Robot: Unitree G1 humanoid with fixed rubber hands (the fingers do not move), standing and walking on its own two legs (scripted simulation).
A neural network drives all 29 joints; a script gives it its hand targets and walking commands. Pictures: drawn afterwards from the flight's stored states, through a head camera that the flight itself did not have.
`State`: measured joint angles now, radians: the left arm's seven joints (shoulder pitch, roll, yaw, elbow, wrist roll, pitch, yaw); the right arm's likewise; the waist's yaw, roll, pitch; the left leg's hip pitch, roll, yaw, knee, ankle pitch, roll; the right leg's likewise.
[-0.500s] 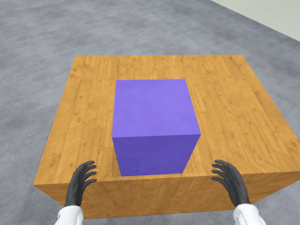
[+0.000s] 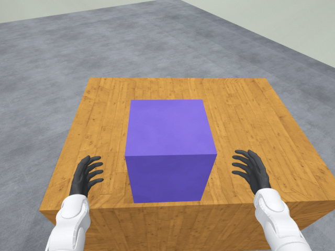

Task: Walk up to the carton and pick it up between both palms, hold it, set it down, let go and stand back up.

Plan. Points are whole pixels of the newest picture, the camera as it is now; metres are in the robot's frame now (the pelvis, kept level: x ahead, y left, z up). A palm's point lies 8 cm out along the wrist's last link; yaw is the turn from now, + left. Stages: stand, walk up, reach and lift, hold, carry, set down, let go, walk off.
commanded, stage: reach and lift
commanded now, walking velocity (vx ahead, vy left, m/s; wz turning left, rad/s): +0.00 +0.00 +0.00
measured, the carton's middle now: (167, 152) +0.41 +0.03 -0.02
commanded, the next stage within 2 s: none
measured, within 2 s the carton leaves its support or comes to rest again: neither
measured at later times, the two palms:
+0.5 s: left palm (74, 147) +0.32 +0.25 +0.10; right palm (247, 142) +0.36 -0.17 +0.09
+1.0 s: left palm (76, 110) +0.38 +0.24 +0.16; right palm (250, 107) +0.43 -0.17 +0.15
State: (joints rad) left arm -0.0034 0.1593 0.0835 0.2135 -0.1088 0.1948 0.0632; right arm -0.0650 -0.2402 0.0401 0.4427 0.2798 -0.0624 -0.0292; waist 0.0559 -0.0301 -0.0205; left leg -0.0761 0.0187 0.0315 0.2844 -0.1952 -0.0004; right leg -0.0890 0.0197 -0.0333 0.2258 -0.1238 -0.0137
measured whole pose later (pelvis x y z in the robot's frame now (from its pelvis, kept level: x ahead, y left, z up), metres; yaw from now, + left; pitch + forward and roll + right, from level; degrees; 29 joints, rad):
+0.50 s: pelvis -0.01 -0.01 +0.00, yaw +0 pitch +1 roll -1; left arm -0.39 0.26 0.16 0.34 -0.19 0.37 0.02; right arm -0.45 -0.25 0.04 0.50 0.29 0.18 -0.11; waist 0.06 0.00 -0.01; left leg -0.13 0.02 0.02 0.30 -0.18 -0.01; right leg -0.14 0.02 -0.04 0.24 -0.11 -0.02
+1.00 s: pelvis -0.01 +0.00 +0.00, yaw +1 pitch +6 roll -1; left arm -0.74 0.34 0.11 0.55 -0.25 0.48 0.05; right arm -0.82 -0.36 0.04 0.76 0.35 0.32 -0.08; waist 0.07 0.01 -0.08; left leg -0.24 0.02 0.02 0.32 -0.18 0.00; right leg -0.24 0.02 -0.05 0.24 -0.10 -0.02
